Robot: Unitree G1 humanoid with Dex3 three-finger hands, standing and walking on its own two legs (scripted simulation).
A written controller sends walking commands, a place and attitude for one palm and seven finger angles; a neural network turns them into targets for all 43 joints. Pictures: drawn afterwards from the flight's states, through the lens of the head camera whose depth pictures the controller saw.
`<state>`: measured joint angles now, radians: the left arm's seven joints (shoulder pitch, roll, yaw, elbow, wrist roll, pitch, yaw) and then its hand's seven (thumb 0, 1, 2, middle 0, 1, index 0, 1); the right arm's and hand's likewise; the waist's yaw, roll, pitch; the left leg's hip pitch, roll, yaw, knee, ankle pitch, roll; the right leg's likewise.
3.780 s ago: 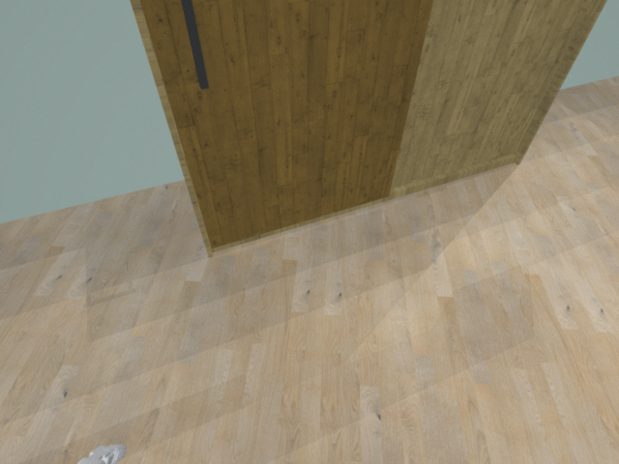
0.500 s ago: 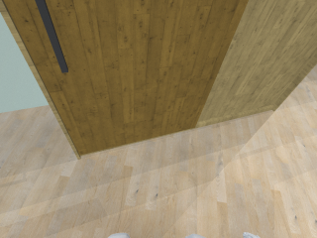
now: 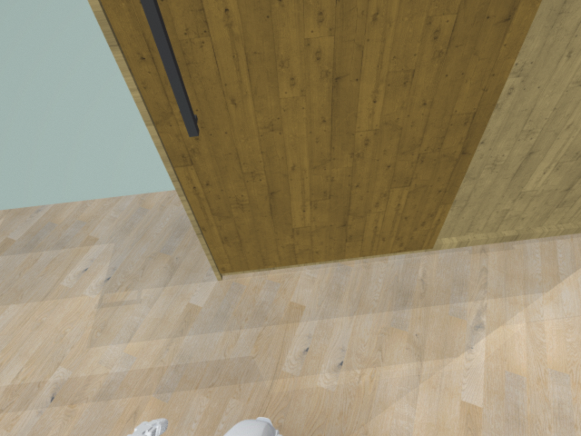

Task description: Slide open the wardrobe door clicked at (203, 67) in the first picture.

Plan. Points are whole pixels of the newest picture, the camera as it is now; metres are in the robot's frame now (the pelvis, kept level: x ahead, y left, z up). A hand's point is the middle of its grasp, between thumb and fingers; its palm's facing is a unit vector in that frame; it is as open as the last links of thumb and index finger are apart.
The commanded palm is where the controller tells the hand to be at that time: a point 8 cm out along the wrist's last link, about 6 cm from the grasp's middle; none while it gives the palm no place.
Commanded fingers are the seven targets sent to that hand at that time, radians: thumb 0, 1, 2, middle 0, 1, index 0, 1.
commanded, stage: turn to face it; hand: left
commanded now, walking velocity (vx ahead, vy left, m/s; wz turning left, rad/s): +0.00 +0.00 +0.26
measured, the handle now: (175, 68) +0.75 +0.26 +0.13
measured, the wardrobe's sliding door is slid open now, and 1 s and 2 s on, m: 0.00 0.00 0.00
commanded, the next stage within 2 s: take the last steps up to it in 0.04 s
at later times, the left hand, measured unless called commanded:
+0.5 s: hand out of the picture -0.07 +0.24 -0.18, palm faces +0.21 -0.96 -0.19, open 7.3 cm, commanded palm none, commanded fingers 0.00 0.90 0.90 -0.20 -0.30 -0.20 -0.30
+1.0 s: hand (181, 352) +0.28 +0.23 -0.17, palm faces +0.12 -0.98 -0.19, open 7.3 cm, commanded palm none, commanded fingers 0.00 0.90 0.90 -0.20 -0.30 -0.20 -0.30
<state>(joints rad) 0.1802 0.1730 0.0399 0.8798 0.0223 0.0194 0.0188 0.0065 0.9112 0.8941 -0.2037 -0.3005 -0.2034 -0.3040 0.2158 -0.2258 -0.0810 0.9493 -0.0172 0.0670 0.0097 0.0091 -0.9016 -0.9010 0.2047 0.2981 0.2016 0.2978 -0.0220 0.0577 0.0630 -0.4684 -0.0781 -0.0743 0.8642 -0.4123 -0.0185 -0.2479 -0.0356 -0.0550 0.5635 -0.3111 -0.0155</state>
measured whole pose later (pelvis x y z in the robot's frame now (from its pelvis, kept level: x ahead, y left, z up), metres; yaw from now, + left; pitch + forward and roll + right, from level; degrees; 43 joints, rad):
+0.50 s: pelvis +0.02 +0.05 +0.00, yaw +7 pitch -1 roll +0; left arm 0.40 0.23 0.06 1.09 0.03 0.03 -0.01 0.01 0.91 0.89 -0.20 -0.30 -0.20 -0.30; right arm 0.19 -0.17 -0.03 0.98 -0.02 -0.03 0.00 0.01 -0.90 -0.90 0.20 0.30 0.20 0.30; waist 0.06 -0.06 0.02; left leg -0.14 0.01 0.10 0.50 -0.35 0.03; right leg -0.34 -0.10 -0.09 0.88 -0.45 0.02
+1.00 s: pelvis +0.19 +0.04 -0.01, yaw +8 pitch -2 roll +0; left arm 0.11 0.16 0.05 0.99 0.02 -0.06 -0.01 0.00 0.91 0.89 -0.20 -0.30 -0.20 -0.30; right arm 0.45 -0.12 -0.04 1.18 0.00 -0.02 -0.02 0.01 -0.90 -0.90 0.20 0.30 0.20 0.30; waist -0.04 0.02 0.11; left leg -0.19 0.04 0.03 1.12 -0.48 0.02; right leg -0.37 -0.02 -0.15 0.64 -0.24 -0.08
